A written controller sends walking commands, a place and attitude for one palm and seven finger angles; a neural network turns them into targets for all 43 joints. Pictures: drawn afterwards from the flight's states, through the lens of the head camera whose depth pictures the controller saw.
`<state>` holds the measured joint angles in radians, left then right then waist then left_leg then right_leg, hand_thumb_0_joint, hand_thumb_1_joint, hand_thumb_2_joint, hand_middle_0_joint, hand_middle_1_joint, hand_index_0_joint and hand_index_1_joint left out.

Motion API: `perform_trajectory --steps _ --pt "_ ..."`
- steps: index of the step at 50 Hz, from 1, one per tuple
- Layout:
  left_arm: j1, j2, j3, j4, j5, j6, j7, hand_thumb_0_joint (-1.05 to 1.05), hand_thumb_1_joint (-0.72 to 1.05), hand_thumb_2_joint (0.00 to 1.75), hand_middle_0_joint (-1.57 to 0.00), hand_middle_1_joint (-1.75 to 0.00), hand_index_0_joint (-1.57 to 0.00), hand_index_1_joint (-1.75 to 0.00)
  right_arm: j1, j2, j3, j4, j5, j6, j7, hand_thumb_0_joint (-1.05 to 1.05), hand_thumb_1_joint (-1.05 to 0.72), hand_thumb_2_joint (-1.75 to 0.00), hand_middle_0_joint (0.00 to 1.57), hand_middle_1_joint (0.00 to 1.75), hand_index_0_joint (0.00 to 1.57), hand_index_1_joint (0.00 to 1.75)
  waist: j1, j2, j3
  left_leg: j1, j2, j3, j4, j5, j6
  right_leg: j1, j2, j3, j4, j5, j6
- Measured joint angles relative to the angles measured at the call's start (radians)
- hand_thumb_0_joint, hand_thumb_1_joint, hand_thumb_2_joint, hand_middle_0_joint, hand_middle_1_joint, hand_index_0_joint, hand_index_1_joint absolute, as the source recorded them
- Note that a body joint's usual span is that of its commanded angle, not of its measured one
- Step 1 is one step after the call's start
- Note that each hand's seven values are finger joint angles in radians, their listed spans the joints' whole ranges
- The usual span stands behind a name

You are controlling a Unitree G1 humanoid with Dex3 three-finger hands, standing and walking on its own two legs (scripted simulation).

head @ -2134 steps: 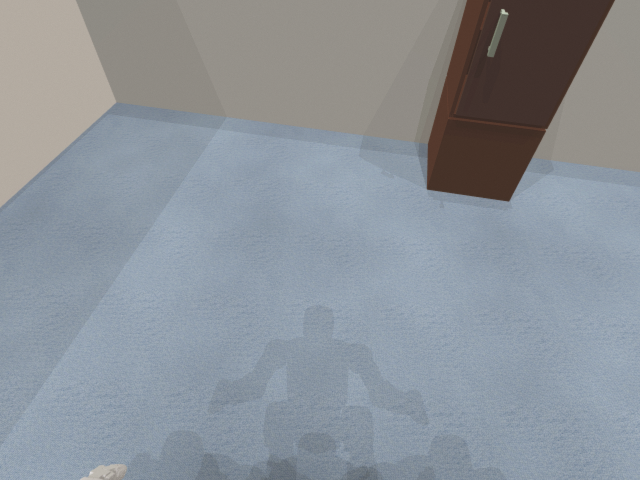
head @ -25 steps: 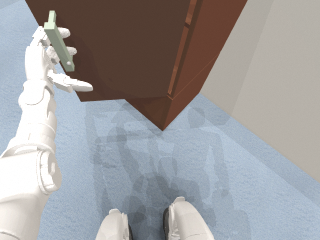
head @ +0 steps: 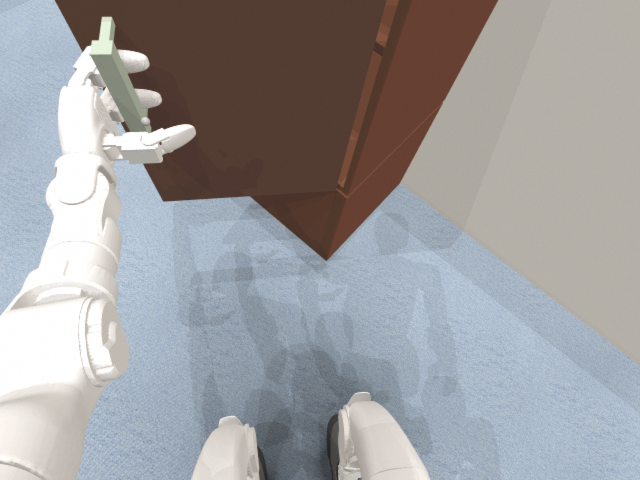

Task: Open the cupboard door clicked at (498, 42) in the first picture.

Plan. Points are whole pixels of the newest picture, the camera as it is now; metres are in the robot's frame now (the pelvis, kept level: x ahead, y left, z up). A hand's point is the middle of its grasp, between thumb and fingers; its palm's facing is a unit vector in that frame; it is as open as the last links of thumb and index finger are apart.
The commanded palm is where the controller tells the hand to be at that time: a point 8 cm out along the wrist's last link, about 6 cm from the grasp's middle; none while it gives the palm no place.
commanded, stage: close the thumb around the handle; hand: left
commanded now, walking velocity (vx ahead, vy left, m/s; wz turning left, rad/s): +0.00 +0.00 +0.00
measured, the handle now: (126, 83) +0.58 +0.18 +0.07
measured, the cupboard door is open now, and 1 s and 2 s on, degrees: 49 69 96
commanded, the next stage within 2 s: pull the door open along its arc in 0.36 s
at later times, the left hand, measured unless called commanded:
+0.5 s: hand (146, 120) +0.53 +0.16 +0.06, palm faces +0.03 -1.00 -0.02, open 5.6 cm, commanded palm +0.50 +0.20 +0.06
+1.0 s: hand (176, 195) +0.43 +0.12 +0.07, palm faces +0.10 -0.99 +0.06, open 6.0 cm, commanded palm +0.36 +0.18 +0.06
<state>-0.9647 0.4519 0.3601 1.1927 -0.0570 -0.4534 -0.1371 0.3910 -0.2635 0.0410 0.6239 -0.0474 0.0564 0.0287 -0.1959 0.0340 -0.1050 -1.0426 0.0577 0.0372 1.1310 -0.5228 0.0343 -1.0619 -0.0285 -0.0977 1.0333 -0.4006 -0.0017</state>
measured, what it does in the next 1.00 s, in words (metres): stands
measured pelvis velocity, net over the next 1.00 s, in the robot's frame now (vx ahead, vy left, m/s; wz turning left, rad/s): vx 0.03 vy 0.00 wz -0.02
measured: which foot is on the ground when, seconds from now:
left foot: down 0.00-1.00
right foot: down 0.00-1.00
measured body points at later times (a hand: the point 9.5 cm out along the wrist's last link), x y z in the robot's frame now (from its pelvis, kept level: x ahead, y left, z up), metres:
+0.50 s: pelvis +0.01 -0.01 +0.00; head +0.16 +0.01 +0.43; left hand +0.52 +0.21 +0.07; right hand +0.01 -0.27 -0.11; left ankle +0.00 +0.09 -0.65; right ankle +0.04 -0.13 -0.65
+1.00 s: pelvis +0.03 +0.00 +0.03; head +0.13 +0.00 +0.47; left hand +0.42 +0.17 +0.07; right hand +0.10 -0.25 -0.09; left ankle +0.00 +0.09 -0.65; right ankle +0.04 -0.13 -0.65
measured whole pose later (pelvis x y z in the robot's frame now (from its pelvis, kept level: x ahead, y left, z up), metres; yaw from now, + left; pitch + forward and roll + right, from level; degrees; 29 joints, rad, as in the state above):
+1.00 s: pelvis +0.03 +0.00 +0.03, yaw -1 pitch +20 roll -2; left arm -0.30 0.11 0.15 0.50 -0.13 -0.40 0.08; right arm 0.34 -0.24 -0.01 0.55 -0.02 0.04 0.07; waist -0.09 0.03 -0.15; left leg -0.81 0.06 0.08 0.97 -0.52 0.03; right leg -0.87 -0.02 -0.05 0.92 -0.40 0.00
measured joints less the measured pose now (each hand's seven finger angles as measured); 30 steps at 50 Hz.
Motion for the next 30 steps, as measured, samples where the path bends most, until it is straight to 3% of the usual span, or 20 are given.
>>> perform_trajectory --steps 15,30 --pt "0.011 0.002 0.003 -0.010 0.003 0.001 0.006 0.01 0.74 0.83 -0.39 -1.33 -0.37 -1.33 0.000 0.002 -0.004 -0.002 0.000 0.005 0.002 0.00 -0.91 -0.90 0.20 0.30 0.20 0.30 0.004 0.001 -0.002 0.009 0.001 0.000 -0.008 -0.003 -0.005 0.005 0.003 0.001 -0.002 -0.006 -0.004" --pt "0.045 0.000 0.015 -0.040 -0.009 0.007 -0.009 0.01 0.76 0.81 -0.37 -1.34 -0.35 -1.35 -0.009 -0.002 -0.010 -0.012 0.006 0.007 0.000 0.00 -0.91 -0.90 0.20 0.30 0.20 0.30 0.005 -0.002 -0.003 0.026 0.007 0.002 -0.021 -0.003 -0.009 0.018 0.010 0.004 -0.012 -0.006 -0.008"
